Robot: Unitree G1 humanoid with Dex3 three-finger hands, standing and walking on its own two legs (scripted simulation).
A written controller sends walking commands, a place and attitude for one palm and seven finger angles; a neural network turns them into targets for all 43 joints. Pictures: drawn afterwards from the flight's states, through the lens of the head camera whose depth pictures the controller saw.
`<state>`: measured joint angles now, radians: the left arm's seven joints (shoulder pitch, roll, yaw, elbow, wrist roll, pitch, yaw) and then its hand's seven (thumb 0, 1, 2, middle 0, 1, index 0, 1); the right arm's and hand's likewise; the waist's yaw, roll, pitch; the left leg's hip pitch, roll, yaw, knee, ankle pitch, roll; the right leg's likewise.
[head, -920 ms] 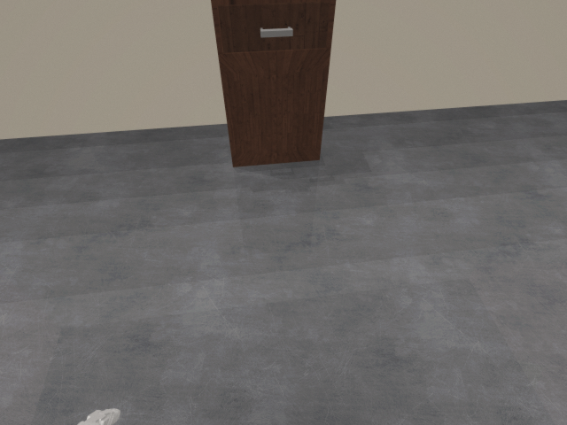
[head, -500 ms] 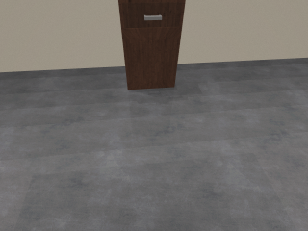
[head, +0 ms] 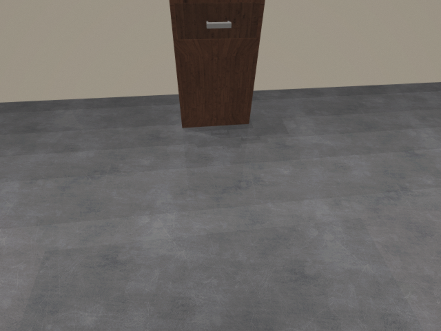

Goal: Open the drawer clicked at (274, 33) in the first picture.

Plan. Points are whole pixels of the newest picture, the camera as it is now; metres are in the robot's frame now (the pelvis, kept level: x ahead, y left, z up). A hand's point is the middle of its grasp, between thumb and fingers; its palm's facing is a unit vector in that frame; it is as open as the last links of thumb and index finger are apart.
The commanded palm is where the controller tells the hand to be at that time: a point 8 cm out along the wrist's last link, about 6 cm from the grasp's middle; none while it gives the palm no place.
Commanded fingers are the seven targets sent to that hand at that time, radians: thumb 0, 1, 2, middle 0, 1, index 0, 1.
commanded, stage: look at it before walking up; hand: left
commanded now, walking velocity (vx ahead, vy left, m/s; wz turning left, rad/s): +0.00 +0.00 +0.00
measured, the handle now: (218, 23) +1.58 +0.11 -0.05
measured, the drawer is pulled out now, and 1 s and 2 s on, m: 0.00 0.00 0.00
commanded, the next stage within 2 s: walk to a spot facing it in 0.52 s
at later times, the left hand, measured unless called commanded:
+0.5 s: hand out of the picture +0.08 +0.25 -0.16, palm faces -0.02 -0.94 -0.33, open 7.4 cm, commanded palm none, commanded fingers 0.00 0.90 0.90 -0.20 -0.30 -0.20 -0.30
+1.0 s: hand out of the picture +0.10 +0.17 -0.18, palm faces -0.12 -0.97 -0.23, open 7.4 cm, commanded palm none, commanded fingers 0.00 0.90 0.90 -0.20 -0.30 -0.20 -0.30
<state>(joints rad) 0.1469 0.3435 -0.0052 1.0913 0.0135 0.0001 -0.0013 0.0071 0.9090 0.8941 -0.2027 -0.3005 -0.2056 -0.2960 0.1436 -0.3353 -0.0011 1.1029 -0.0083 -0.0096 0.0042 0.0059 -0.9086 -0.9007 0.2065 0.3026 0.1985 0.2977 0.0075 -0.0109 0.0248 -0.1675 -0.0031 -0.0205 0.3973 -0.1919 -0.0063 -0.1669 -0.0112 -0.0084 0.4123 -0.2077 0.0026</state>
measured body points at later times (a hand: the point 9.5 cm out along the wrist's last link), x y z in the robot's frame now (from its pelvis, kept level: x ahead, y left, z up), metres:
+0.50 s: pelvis +0.01 +0.00 +0.00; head +0.02 +0.01 +0.45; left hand +0.08 +0.30 -0.13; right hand +0.10 -0.29 -0.13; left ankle +0.02 +0.12 -0.74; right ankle +0.01 -0.12 -0.74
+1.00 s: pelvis +0.08 -0.03 -0.02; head +0.08 -0.05 +0.43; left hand +0.10 +0.22 -0.16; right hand +0.04 -0.28 -0.18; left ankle +0.02 +0.12 -0.74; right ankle +0.06 -0.11 -0.75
